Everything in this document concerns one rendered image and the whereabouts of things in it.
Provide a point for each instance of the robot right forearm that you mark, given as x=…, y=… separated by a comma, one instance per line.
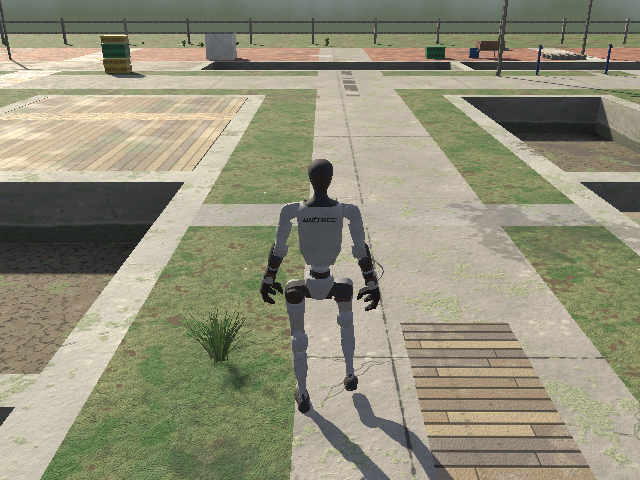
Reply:
x=367, y=270

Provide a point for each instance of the robot right upper arm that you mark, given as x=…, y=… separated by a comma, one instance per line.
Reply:
x=352, y=213

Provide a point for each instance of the right robot hand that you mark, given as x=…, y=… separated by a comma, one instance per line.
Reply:
x=374, y=295

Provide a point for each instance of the left robot hand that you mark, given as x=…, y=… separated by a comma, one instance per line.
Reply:
x=265, y=289

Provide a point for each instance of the robot right thigh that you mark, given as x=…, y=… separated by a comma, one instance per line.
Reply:
x=343, y=293

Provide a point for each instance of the robot left forearm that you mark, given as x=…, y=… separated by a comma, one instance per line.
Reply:
x=272, y=267

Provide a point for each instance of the right robot shin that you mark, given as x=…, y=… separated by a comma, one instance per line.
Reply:
x=348, y=345

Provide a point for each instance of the robot left upper arm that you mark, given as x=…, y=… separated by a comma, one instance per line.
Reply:
x=288, y=212

